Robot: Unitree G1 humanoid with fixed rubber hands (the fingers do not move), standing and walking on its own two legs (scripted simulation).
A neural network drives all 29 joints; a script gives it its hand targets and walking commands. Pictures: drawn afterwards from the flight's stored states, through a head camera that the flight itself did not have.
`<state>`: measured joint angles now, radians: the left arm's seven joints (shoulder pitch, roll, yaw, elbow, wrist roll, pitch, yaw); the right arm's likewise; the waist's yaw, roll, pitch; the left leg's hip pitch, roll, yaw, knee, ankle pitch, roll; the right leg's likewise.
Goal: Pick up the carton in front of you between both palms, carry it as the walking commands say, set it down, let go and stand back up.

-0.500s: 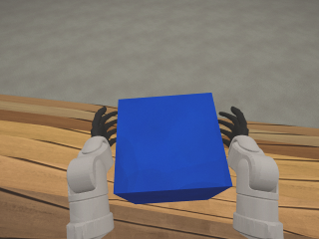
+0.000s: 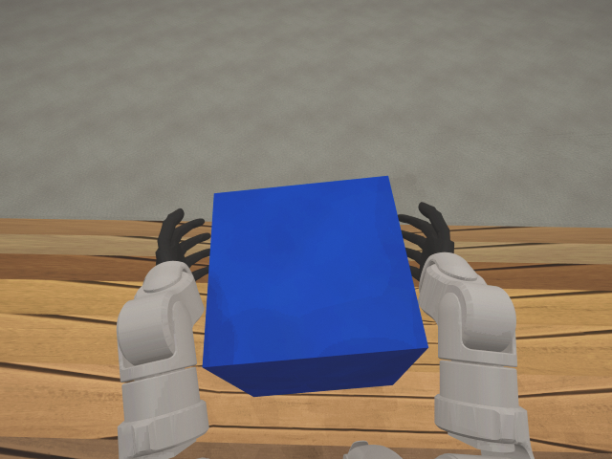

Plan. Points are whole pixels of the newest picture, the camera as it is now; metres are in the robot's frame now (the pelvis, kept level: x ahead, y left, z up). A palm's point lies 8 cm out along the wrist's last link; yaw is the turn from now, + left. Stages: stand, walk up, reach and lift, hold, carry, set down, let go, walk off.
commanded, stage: carry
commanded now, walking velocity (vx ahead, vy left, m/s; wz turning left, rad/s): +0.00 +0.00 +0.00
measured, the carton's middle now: (312, 299) +0.33 -0.02 +0.01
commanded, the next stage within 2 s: none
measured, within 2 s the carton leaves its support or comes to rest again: neither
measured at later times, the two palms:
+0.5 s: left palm (221, 244) +0.54 +0.13 -0.13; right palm (378, 235) +0.54 -0.19 -0.15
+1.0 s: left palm (254, 211) +0.69 +0.06 -0.21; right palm (387, 198) +0.68 -0.25 -0.20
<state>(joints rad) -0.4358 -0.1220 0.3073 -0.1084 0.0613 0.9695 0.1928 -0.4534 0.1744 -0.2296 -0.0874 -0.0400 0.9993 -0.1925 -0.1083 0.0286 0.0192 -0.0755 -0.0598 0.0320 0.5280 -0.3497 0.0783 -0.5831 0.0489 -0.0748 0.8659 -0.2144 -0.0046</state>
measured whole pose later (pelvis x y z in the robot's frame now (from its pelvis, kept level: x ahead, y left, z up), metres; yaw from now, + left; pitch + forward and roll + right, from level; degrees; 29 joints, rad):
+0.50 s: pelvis +0.18 -0.03 -0.18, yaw -3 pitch +15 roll +4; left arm -0.54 -0.14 0.27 0.11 -0.05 0.83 0.25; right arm -0.44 0.15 -0.37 0.05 -0.07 0.85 -0.27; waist 0.11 -0.11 -0.08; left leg -0.42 -0.17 0.05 1.61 -0.69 0.01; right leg -0.51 0.16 -0.05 0.52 -0.20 -0.19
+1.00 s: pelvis +0.37 -0.12 -0.37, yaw -1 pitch -4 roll +1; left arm -0.46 0.02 0.30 0.14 0.03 0.93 0.25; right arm -0.54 0.18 -0.18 0.16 -0.06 0.97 -0.30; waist -0.05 -0.02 -0.16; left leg -0.29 -0.06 0.11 0.74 -0.19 0.19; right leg -0.41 0.26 -0.27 1.87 -0.72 0.18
